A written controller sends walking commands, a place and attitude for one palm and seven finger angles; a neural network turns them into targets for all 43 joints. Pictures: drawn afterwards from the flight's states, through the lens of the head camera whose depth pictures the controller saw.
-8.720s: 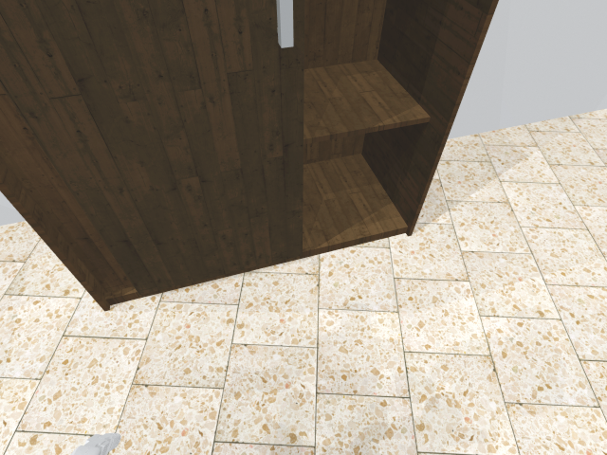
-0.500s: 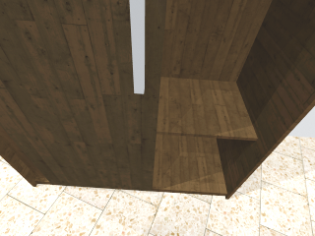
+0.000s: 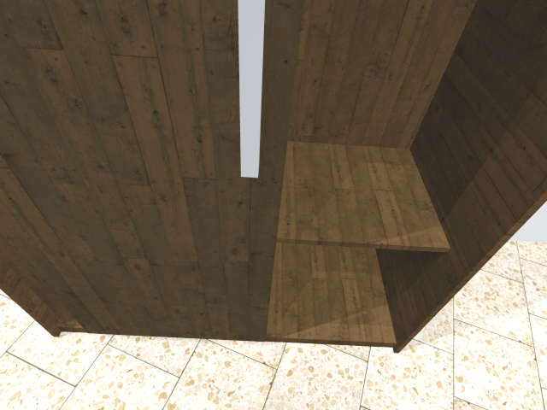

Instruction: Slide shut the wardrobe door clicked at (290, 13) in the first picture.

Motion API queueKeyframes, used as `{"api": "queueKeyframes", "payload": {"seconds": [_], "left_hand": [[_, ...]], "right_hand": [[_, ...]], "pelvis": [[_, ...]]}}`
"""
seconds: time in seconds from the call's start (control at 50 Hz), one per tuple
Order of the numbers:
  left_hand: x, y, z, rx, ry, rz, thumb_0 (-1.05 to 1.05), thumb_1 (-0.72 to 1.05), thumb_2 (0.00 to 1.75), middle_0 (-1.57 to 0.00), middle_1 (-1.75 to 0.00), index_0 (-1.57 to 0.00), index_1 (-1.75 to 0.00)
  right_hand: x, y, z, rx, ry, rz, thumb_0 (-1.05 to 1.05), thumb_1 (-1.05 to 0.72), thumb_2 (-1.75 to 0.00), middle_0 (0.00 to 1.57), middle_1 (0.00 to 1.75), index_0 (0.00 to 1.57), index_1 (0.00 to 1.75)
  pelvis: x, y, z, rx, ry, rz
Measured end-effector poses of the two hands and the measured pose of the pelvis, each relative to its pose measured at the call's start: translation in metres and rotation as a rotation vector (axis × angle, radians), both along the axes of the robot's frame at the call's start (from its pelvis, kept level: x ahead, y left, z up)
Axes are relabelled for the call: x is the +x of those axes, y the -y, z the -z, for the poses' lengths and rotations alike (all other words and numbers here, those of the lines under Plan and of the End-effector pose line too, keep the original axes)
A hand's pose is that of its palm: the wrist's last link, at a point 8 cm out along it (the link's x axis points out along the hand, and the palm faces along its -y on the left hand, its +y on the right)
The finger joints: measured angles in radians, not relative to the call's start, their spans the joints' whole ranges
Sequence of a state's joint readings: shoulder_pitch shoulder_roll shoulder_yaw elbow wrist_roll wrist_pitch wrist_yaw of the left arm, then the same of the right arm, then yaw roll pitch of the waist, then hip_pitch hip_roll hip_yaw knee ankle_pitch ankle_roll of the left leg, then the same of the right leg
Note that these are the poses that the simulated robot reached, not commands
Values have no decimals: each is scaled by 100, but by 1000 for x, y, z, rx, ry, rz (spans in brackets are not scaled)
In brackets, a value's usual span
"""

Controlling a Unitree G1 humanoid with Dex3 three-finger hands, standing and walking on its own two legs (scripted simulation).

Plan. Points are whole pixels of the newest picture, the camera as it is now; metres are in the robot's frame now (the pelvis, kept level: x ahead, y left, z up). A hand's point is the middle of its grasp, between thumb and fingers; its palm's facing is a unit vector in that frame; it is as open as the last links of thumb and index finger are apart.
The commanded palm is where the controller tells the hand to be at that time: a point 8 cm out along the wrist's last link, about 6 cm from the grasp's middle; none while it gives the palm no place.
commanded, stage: come to a stop and stand still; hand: left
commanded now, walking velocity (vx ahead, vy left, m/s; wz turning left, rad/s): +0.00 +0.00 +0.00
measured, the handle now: (252, 79) +0.45 +0.08 +0.27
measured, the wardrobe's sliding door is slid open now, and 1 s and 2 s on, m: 0.48 0.48 0.48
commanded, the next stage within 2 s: look again from close up in 0.20 s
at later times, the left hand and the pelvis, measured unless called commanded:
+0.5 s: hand out of the picture -0.02 +0.14 -0.18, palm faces +0.02 -0.99 -0.14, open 7.4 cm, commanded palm none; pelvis +0.01 +0.00 +0.00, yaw -1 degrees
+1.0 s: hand out of the picture -0.01 +0.11 -0.18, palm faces +0.04 -0.99 -0.13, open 7.4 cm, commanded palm none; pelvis +0.02 -0.03 +0.00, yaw +0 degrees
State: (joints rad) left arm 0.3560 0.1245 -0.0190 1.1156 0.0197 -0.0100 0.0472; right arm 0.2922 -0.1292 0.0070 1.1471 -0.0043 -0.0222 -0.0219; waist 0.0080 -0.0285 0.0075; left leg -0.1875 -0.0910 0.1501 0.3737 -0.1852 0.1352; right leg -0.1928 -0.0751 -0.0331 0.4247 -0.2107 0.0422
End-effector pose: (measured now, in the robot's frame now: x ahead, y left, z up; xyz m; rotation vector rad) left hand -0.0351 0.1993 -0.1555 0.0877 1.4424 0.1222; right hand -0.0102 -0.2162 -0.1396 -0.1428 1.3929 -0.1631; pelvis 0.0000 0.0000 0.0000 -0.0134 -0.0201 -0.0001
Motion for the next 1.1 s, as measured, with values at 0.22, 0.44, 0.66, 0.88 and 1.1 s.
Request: {"api": "queueKeyframes", "payload": {"seconds": [0.22,0.44,0.66,0.88,1.1], "left_hand": [[14,-6,-2,14,5,10,0,91,90,-19,-29,-20,-30],[16,1,-3,12,-6,9,0,91,90,-19,-29,-20,-30],[13,16,-5,4,-23,1,0,91,90,-19,-29,-20,-30],[17,29,-5,-5,-16,-6,0,91,90,-19,-29,-20,-30],[23,35,-5,-6,-3,-7,0,91,90,-19,-29,-20,-30]], "right_hand": [[-3,-8,2,13,-15,21,0,-91,-90,20,30,20,30],[-8,-7,3,26,-42,33,0,-91,-90,20,30,20,30],[-4,3,3,27,-48,29,0,-91,-90,20,30,20,30],[9,14,2,24,-29,11,1,-91,-90,20,30,20,30],[14,22,1,18,-24,5,1,-92,-90,20,30,20,30]], "pelvis": [[7,-2,0,5,3,9],[11,3,-1,8,-1,13],[15,12,-2,10,-5,10],[19,23,-3,8,-5,4],[22,29,-3,7,-3,0]]}}
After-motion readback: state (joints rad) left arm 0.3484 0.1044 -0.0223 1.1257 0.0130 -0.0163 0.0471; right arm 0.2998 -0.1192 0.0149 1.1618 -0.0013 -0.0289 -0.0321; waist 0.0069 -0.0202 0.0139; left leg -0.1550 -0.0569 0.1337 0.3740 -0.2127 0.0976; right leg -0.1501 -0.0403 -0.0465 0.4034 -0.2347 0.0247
